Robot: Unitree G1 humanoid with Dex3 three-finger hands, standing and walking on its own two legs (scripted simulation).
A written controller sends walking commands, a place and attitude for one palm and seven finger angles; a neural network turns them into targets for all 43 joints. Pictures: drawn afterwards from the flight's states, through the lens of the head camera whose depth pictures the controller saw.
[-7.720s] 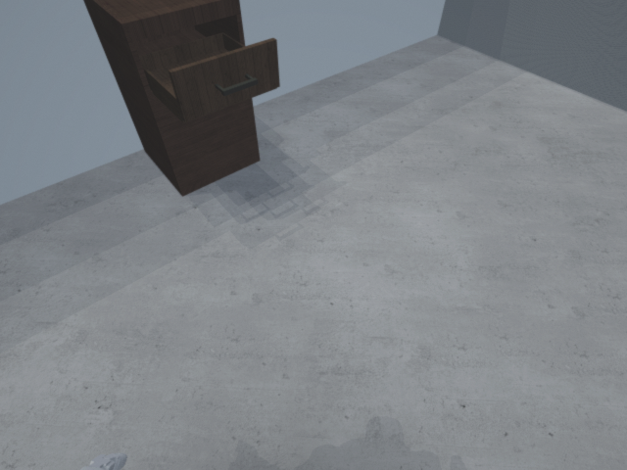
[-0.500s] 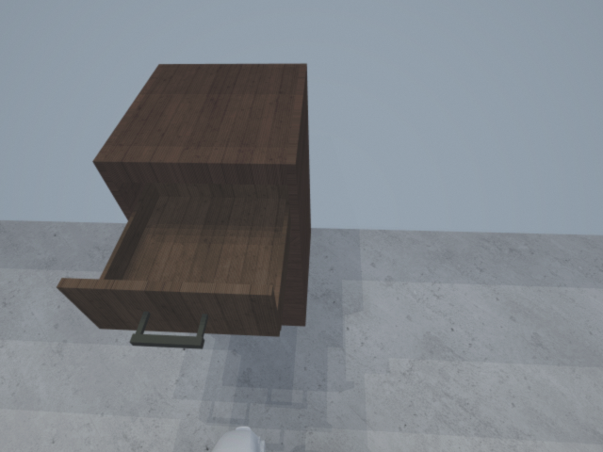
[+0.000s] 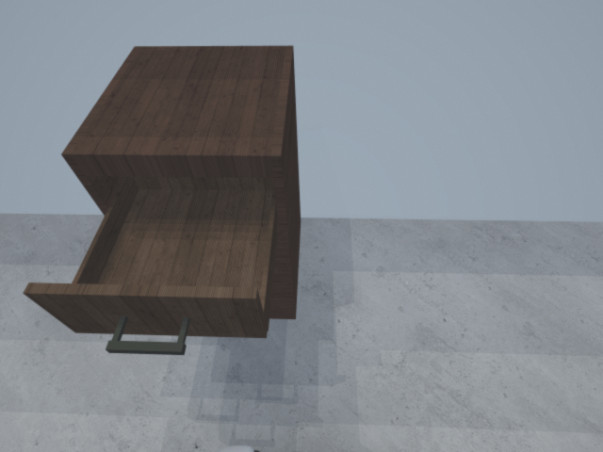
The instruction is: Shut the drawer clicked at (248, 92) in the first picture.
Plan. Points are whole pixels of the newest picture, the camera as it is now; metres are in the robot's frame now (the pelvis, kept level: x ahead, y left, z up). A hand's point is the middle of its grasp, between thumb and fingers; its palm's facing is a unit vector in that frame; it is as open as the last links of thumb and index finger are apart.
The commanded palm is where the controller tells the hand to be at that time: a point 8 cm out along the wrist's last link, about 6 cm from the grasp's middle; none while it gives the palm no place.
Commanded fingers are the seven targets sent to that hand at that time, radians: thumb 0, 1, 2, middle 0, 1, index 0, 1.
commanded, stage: come to a stop and stand still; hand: left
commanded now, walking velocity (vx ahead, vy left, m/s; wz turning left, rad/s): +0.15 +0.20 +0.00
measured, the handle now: (150, 335) +0.31 +0.30 -0.15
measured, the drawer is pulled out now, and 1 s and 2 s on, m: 0.27 0.27 0.27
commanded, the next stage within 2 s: look again from close up in 0.88 s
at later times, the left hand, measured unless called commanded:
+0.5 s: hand out of the picture -0.01 +0.17 -0.16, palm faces +0.11 -0.96 -0.26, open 7.3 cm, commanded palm none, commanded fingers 0.00 0.90 0.90 -0.20 -0.30 -0.20 -0.30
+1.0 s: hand out of the picture -0.02 +0.17 -0.16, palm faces +0.05 -0.98 -0.18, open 7.3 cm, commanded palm none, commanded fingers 0.00 0.90 0.90 -0.20 -0.30 -0.20 -0.30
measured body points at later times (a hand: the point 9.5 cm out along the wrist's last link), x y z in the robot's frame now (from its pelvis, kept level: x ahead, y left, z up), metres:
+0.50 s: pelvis -0.01 -0.02 +0.01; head +0.02 -0.03 +0.46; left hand -0.02 +0.22 -0.14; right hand +0.04 -0.26 -0.15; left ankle -0.03 +0.13 -0.72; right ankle -0.01 -0.12 -0.73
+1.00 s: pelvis -0.01 +0.01 +0.02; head +0.00 +0.01 +0.47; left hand -0.02 +0.23 -0.15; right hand -0.01 -0.21 -0.14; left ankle -0.03 +0.13 -0.73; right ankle -0.01 -0.12 -0.73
